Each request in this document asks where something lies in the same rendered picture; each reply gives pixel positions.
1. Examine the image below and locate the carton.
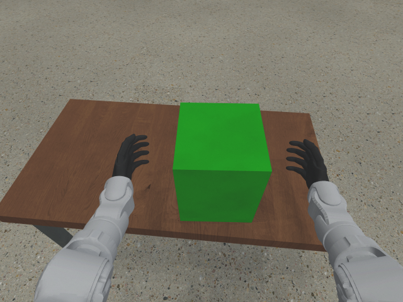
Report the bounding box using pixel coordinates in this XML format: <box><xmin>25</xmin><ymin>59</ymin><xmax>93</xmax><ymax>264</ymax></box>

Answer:
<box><xmin>173</xmin><ymin>103</ymin><xmax>272</xmax><ymax>223</ymax></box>

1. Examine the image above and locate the left robot hand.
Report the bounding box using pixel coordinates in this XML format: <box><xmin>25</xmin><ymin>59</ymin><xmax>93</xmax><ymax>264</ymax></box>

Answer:
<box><xmin>112</xmin><ymin>134</ymin><xmax>149</xmax><ymax>180</ymax></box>

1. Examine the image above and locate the robot left forearm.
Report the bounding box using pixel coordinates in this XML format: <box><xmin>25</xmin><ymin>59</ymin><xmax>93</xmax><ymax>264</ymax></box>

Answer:
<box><xmin>34</xmin><ymin>176</ymin><xmax>135</xmax><ymax>301</ymax></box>

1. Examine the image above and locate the right robot hand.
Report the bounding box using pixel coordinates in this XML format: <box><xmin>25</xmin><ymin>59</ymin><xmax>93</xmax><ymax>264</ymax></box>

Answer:
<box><xmin>286</xmin><ymin>139</ymin><xmax>329</xmax><ymax>189</ymax></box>

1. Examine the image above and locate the robot right forearm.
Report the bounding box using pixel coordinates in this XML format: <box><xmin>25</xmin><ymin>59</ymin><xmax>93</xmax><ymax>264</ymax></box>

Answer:
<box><xmin>307</xmin><ymin>181</ymin><xmax>403</xmax><ymax>271</ymax></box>

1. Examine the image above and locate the robot right upper arm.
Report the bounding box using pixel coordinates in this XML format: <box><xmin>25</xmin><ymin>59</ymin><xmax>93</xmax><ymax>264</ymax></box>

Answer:
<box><xmin>333</xmin><ymin>256</ymin><xmax>403</xmax><ymax>302</ymax></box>

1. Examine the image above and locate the robot left upper arm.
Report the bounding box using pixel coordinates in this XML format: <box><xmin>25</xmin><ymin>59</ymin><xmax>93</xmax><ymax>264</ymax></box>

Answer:
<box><xmin>34</xmin><ymin>249</ymin><xmax>114</xmax><ymax>302</ymax></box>

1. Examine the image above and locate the table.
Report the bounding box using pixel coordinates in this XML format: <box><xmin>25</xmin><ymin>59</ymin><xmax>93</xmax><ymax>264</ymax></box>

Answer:
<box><xmin>0</xmin><ymin>99</ymin><xmax>327</xmax><ymax>252</ymax></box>

